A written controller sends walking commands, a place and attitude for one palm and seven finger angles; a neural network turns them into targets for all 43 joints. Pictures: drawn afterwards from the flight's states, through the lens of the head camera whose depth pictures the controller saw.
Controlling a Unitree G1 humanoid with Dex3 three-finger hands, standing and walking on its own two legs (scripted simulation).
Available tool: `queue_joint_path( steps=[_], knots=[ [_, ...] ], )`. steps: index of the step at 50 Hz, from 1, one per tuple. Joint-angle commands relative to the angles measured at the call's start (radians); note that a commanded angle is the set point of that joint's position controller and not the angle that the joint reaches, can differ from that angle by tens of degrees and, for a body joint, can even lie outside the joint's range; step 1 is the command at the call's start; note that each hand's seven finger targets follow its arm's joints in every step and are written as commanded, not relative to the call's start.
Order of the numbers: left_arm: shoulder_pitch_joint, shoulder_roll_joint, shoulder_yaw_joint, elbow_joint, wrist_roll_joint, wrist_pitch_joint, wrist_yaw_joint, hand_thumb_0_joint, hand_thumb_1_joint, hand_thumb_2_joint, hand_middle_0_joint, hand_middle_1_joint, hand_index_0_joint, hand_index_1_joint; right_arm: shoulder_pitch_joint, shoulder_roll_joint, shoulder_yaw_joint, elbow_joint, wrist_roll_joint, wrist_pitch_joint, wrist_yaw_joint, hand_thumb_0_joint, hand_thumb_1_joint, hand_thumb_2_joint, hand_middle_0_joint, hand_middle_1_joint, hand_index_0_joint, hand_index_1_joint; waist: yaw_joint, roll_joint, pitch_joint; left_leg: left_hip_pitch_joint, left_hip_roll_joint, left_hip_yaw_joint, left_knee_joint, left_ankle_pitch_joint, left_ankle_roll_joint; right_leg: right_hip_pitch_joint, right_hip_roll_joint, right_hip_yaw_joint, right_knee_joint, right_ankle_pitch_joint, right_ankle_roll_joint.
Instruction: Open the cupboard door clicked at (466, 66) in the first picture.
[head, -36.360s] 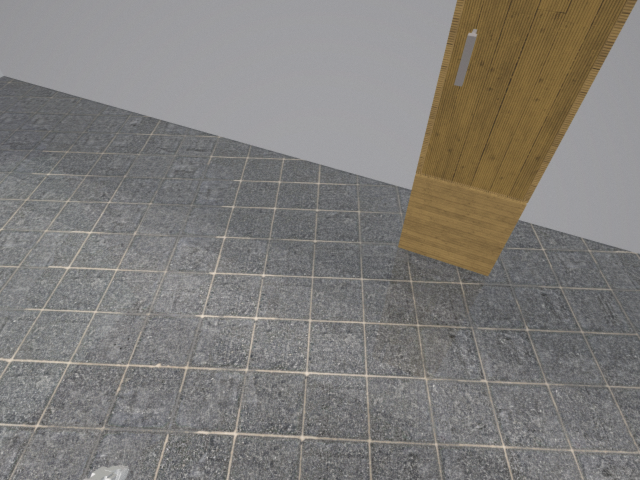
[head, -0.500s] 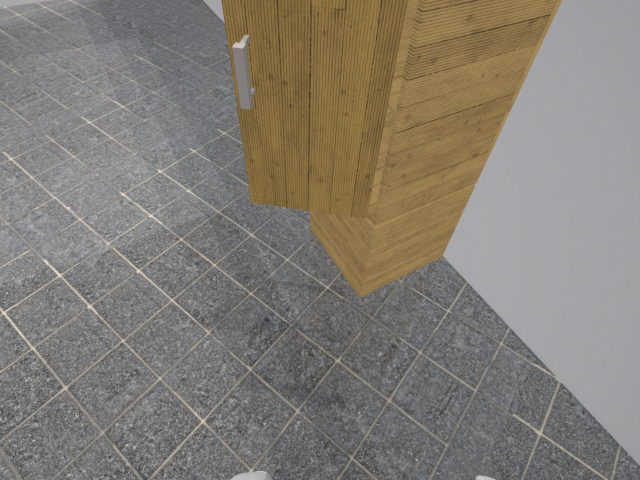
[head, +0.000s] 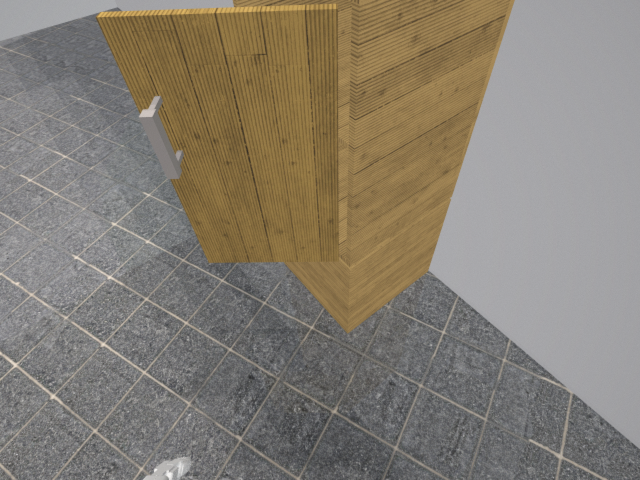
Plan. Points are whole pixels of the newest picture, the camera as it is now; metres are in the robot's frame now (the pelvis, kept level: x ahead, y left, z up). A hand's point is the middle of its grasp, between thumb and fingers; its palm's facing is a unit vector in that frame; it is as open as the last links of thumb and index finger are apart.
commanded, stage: come to a stop and stand still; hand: left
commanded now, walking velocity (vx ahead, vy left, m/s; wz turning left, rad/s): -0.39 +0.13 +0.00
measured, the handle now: (165, 138) +0.62 +0.29 +0.08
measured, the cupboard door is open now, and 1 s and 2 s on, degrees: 51 51 51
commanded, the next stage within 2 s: look again from close up in 1.80 s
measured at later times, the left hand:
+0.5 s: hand out of the picture +0.09 +0.24 -0.17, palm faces +0.05 -0.98 -0.20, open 7.4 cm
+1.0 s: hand out of the picture +0.04 +0.16 -0.17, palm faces +0.02 -0.98 -0.18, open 7.3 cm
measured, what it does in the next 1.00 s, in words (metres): steps on the spot: left foot, then right foot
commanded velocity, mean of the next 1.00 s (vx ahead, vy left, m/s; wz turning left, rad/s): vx -0.08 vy -0.03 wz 0.00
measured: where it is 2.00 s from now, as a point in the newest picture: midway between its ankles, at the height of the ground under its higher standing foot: outside the picture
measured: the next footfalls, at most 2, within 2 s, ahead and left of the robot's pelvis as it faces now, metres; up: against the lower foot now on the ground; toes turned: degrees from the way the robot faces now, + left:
left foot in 0.28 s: +0.11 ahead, +0.14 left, +0.00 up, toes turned +2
right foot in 0.68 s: +0.01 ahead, -0.11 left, +0.00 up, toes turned -3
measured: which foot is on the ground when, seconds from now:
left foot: up 0.00-0.26, down 0.28-1.00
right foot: down 0.00-0.30, up 0.32-0.66, down 0.68-1.00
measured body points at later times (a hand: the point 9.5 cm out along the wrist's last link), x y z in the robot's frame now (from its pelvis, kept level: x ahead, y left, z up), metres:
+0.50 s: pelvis +0.04 +0.04 +0.01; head +0.08 +0.06 +0.46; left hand +0.09 +0.29 -0.15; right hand +0.13 -0.20 -0.13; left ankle +0.11 +0.14 -0.73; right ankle -0.03 -0.09 -0.65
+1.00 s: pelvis +0.03 -0.01 +0.01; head +0.04 -0.01 +0.46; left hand +0.04 +0.21 -0.15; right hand -0.01 -0.24 -0.15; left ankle +0.07 +0.14 -0.73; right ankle -0.03 -0.11 -0.73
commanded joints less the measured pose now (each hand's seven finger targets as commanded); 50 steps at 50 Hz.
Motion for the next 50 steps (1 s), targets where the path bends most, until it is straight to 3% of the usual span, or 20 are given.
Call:
queue_joint_path(
  steps=[1, 4, 10, 12, 13, 14, 15, 17, 19, 22, 27, 30, 32, 34, 35, 37, 40, 42, 44, 50],
  knots=[
    [0.182, 0.128, 0.014, 0.02, -0.013, -0.002, 0.037, 0.0, 0.9, 0.9, -0.2, -0.3, -0.2, -0.3, -0.071, -0.055, -0.007, -0.088, 0.016, -0.018, -0.015, 0.0, -0.9, -0.9, 0.2, 0.3, 0.2, 0.3, 0.058, -0.123, -0.099, -0.325, 0.059, -0.135, 0.261, 0.038, -0.037, 0.294, -0.326, 0.288, -0.301, 0.742, -0.158],
    [0.098, 0.117, 0.002, 0.012, -0.009, 0.007, 0.043, 0.0, 0.9, 0.9, -0.2, -0.3, -0.2, -0.3, -0.018, -0.006, 0.003, -0.05, 0.022, 0.024, -0.012, 0.0, -0.9, -0.9, 0.2, 0.3, 0.2, 0.3, 0.01, -0.153, -0.107, -0.159, 0.031, -0.087, 0.075, 0.119, -0.06, 0.155, -0.238, 0.115, -0.285, 0.844, -0.104],
    [0.089, 0.171, 0.035, 0.009, -0.002, 0.052, 0.052, 0.0, 0.9, 0.9, -0.2, -0.3, -0.2, -0.3, -0.077, -0.046, -0.023, -0.099, 0.015, 0.049, -0.012, 0.0, -0.9, -0.9, 0.2, 0.3, 0.2, 0.3, 0.023, -0.195, -0.074, -0.137, -0.006, -0.055, -0.128, 0.188, -0.06, 0.16, -0.229, 0.12, -0.207, 0.675, -0.097],
    [0.07, 0.164, 0.032, 0.006, -0.003, 0.066, 0.051, 0.0, 0.9, 0.9, -0.2, -0.3, -0.2, -0.3, -0.056, -0.06, -0.03, -0.099, 0.012, 0.046, -0.014, 0.0, -0.9, -0.9, 0.2, 0.3, 0.2, 0.3, 0.0, -0.184, -0.065, -0.021, 0.008, -0.061, -0.279, 0.364, -0.048, 0.072, -0.204, 0.107, -0.143, 0.485, -0.055],
    [0.095, 0.137, 0.028, -0.002, -0.008, 0.073, 0.049, 0.0, 0.9, 0.9, -0.2, -0.3, -0.2, -0.3, -0.044, -0.097, -0.035, -0.106, 0.007, 0.036, -0.015, 0.0, -0.9, -0.9, 0.2, 0.3, 0.2, 0.3, 0.002, -0.058, -0.085, 0.041, 0.088, -0.134, -0.333, 0.605, -0.007, 0.024, -0.141, 0.075, -0.06, 0.332, -0.004],
    [0.146, 0.089, 0.018, -0.015, -0.015, 0.082, 0.051, 0.0, 0.9, 0.9, -0.2, -0.3, -0.2, -0.3, -0.042, -0.167, -0.041, -0.124, 0.0, 0.027, -0.019, 0.0, -0.9, -0.9, 0.2, 0.3, 0.2, 0.3, 0.017, 0.148, -0.11, 0.048, 0.268, -0.326, -0.383, 0.895, 0.091, -0.021, -0.044, 0.021, 0.043, 0.018, 0.055],
    [0.151, 0.077, 0.01, -0.025, -0.017, 0.087, 0.056, 0.0, 0.9, 0.9, -0.2, -0.3, -0.2, -0.3, -0.034, -0.204, -0.05, -0.137, -0.003, 0.027, -0.026, 0.0, -0.9, -0.9, 0.2, 0.3, 0.2, 0.3, -0.002, 0.206, -0.118, -0.015, 0.361, -0.388, -0.448, 0.944, 0.181, 0.004, 0.027, 0.043, 0.244, -0.341, 0.061],
    [0.12, 0.096, 0.017, -0.02, -0.011, 0.104, 0.052, 0.0, 0.9, 0.9, -0.2, -0.3, -0.2, -0.3, -0.1, -0.199, -0.046, -0.161, -0.006, 0.024, -0.048, 0.0, -0.9, -0.9, 0.2, 0.3, 0.2, 0.3, 0.006, 0.223, -0.121, -0.067, 0.353, -0.399, -0.465, 0.819, 0.217, -0.059, 0.029, 0.164, 0.5, -0.344, 0.052],
    [0.129, 0.103, 0.028, -0.011, -0.012, 0.104, 0.043, 0.0, 0.9, 0.9, -0.2, -0.3, -0.2, -0.3, -0.161, -0.179, -0.039, -0.191, -0.008, 0.022, -0.052, 0.0, -0.9, -0.9, 0.2, 0.3, 0.2, 0.3, 0.024, 0.122, -0.126, -0.056, 0.309, -0.332, -0.456, 0.721, 0.201, -0.094, 0.027, 0.18, 0.56, -0.256, 0.061],
    [0.136, 0.098, 0.027, -0.013, -0.006, 0.108, 0.031, 0.0, 0.9, 0.9, -0.2, -0.3, -0.2, -0.3, -0.165, -0.174, -0.039, -0.193, -0.003, 0.016, -0.053, 0.0, -0.9, -0.9, 0.2, 0.3, 0.2, 0.3, 0.02, 0.086, -0.138, -0.005, 0.282, -0.284, -0.473, 0.633, 0.177, -0.111, 0.02, 0.156, 0.483, -0.208, 0.073],
    [0.107, 0.077, 0.014, -0.029, -0.003, 0.104, 0.017, 0.0, 0.9, 0.9, -0.2, -0.3, -0.2, -0.3, -0.128, -0.198, -0.054, -0.168, -0.007, 0.019, -0.042, 0.0, -0.9, -0.9, 0.2, 0.3, 0.2, 0.3, -0.016, 0.141, -0.154, 0.04, 0.282, -0.3, -0.509, 0.44, 0.161, -0.036, 0.011, 0.103, 0.202, -0.236, 0.069],
    [0.169, 0.067, 0.01, 0.0, -0.008, 0.099, 0.016, 0.0, 0.9, 0.9, -0.2, -0.3, -0.2, -0.3, -0.142, -0.212, -0.062, -0.161, -0.005, 0.027, -0.031, 0.0, -0.9, -0.9, 0.2, 0.3, 0.2, 0.3, 0.007, 0.138, -0.146, -0.039, 0.241, -0.279, -0.529, 0.247, 0.12, 0.104, 0.036, 0.059, -0.018, -0.151, 0.053],
    [0.24, 0.092, 0.012, 0.029, -0.004, 0.086, 0.022, 0.0, 0.9, 0.9, -0.2, -0.3, -0.2, -0.3, -0.157, -0.172, -0.057, -0.16, 0.005, 0.03, -0.025, 0.0, -0.9, -0.9, 0.2, 0.3, 0.2, 0.3, 0.037, 0.049, -0.116, -0.139, 0.15, -0.209, -0.463, 0.179, 0.049, 0.246, 0.015, 0.085, -0.277, -0.005, 0.034],
    [0.185, 0.197, 0.018, 0.012, 0.001, 0.077, 0.03, 0.0, 0.9, 0.9, -0.2, -0.3, -0.2, -0.3, -0.185, -0.082, -0.035, -0.18, 0.013, 0.038, -0.01, 0.0, -0.9, -0.9, 0.2, 0.3, 0.2, 0.3, 0.021, -0.198, -0.036, -0.173, 0.004, -0.075, -0.277, 0.116, -0.036, 0.08, -0.242, 0.347, -0.45, -0.193, -0.074],
    [0.124, 0.192, 0.008, -0.001, 0.0, 0.07, 0.031, 0.0, 0.9, 0.9, -0.2, -0.3, -0.2, -0.3, -0.208, -0.079, -0.03, -0.184, 0.007, 0.04, -0.002, 0.0, -0.9, -0.9, 0.2, 0.3, 0.2, 0.3, 0.015, -0.189, -0.019, -0.125, -0.004, -0.087, -0.203, 0.122, -0.031, -0.009, -0.246, 0.346, -0.453, -0.172, -0.092],
    [0.086, 0.137, -0.008, 0.017, -0.004, 0.052, 0.038, 0.0, 0.9, 0.9, -0.2, -0.3, -0.2, -0.3, -0.167, -0.074, -0.025, -0.148, 0.002, 0.038, -0.008, 0.0, -0.9, -0.9, 0.2, 0.3, 0.2, 0.3, -0.006, -0.285, -0.004, -0.105, 0.012, -0.105, -0.197, 0.194, -0.021, 0.03, -0.182, 0.261, -0.374, 0.124, -0.074],
    [0.107, 0.111, -0.02, 0.044, -0.017, 0.046, 0.037, 0.0, 0.9, 0.9, -0.2, -0.3, -0.2, -0.3, -0.079, -0.08, -0.013, -0.074, 0.007, 0.02, -0.017, 0.0, -0.9, -0.9, 0.2, 0.3, 0.2, 0.3, -0.013, -0.102, -0.033, 0.025, 0.044, -0.136, -0.334, 0.462, -0.014, 0.048, -0.104, 0.165, -0.254, 0.189, -0.008],
    [0.145, 0.091, -0.021, 0.063, -0.016, 0.051, 0.042, 0.0, 0.9, 0.9, -0.2, -0.3, -0.2, -0.3, -0.068, -0.094, -0.012, -0.05, 0.007, 0.014, -0.024, 0.0, -0.9, -0.9, 0.2, 0.3, 0.2, 0.3, 0.005, -0.08, 0.001, 0.01, 0.084, -0.161, -0.366, 0.455, -0.006, 0.069, -0.065, 0.163, -0.293, 0.069, 0.012],
    [0.162, 0.099, -0.02, 0.091, -0.021, 0.057, 0.038, 0.0, 0.9, 0.9, -0.2, -0.3, -0.2, -0.3, -0.083, -0.082, -0.005, -0.032, 0.007, 0.015, -0.028, 0.0, -0.9, -0.9, 0.2, 0.3, 0.2, 0.3, 0.016, 0.024, 0.012, -0.009, 0.07, -0.156, -0.379, 0.459, -0.009, 0.1, -0.07, 0.165, -0.288, 0.086, 0.013],
    [0.175, 0.087, -0.022, 0.114, -0.023, 0.055, 0.039, 0.0, 0.9, 0.9, -0.2, -0.3, -0.2, -0.3, -0.054, -0.067, -0.001, -0.006, 0.005, 0.021, -0.03, 0.0, -0.9, -0.9, 0.2, 0.3, 0.2, 0.3, 0.014, -0.048, 0.029, -0.002, 0.056, -0.139, -0.388, 0.385, -0.018, 0.1, -0.076, 0.176, -0.345, -0.007, 0.002]
  ],
)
